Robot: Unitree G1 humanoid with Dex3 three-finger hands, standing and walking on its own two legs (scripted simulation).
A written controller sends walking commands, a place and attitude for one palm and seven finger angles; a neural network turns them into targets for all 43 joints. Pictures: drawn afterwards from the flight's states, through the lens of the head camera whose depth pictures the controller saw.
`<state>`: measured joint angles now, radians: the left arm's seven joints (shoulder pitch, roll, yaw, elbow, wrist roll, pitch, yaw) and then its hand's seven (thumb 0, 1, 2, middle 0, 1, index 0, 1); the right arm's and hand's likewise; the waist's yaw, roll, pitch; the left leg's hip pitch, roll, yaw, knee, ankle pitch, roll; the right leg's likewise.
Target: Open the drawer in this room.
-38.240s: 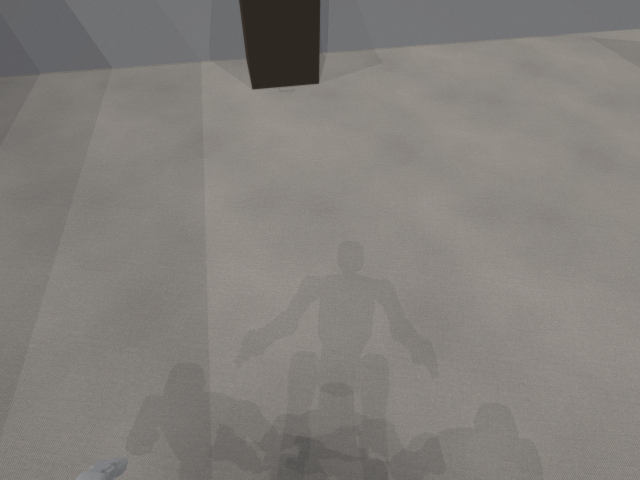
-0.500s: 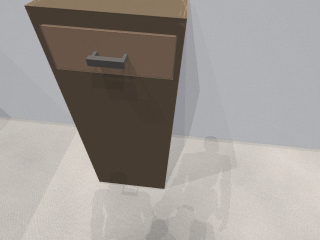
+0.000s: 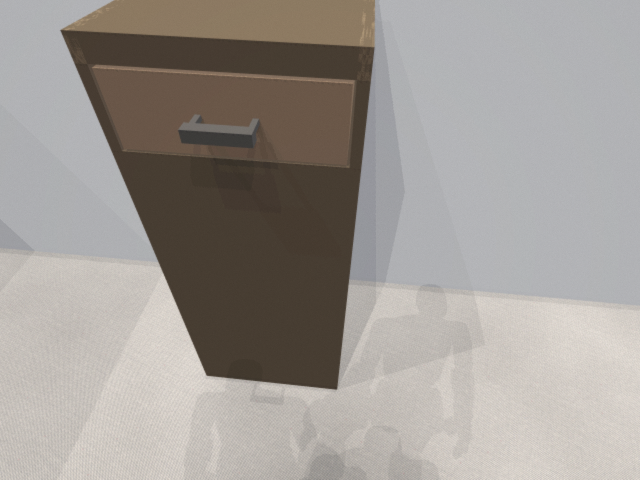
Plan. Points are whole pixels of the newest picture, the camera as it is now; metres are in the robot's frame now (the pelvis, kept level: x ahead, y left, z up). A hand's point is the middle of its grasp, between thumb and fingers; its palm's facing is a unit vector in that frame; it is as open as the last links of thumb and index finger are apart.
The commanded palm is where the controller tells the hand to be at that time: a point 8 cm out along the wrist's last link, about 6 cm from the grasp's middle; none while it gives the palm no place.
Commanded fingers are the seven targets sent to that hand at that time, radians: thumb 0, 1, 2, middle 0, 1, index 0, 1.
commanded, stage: come to a stop and stand still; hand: left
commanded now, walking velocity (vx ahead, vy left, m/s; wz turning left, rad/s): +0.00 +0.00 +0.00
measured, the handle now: (221, 128) +0.56 +0.19 +0.18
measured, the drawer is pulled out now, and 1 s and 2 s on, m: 0.00 0.00 0.00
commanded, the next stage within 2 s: look again from close up in 0.52 s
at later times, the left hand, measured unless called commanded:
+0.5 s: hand out of the picture -0.03 +0.15 -0.18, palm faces +0.04 -0.99 -0.15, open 7.4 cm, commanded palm none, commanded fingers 0.00 0.90 0.90 -0.20 -0.30 -0.20 -0.30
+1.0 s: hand out of the picture -0.04 +0.14 -0.17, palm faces +0.07 -0.99 -0.14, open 7.4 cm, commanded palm none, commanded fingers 0.00 0.90 0.90 -0.20 -0.30 -0.20 -0.30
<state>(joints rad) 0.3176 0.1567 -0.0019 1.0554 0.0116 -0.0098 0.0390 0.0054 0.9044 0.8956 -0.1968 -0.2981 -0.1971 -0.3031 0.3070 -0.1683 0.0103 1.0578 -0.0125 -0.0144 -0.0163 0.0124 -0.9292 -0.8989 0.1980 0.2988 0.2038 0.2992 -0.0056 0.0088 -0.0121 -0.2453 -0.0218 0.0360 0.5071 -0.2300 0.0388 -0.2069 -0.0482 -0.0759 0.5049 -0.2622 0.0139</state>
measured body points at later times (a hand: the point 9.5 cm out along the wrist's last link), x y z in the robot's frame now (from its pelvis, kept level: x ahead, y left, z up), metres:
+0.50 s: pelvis -0.01 +0.00 +0.00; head -0.01 +0.01 +0.45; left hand -0.03 +0.20 -0.16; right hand -0.01 -0.22 -0.15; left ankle +0.03 +0.09 -0.74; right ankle +0.01 -0.13 -0.74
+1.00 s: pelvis -0.01 -0.01 +0.00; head -0.02 +0.00 +0.45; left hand -0.05 +0.20 -0.16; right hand -0.03 -0.21 -0.16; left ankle +0.03 +0.09 -0.74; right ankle +0.01 -0.13 -0.74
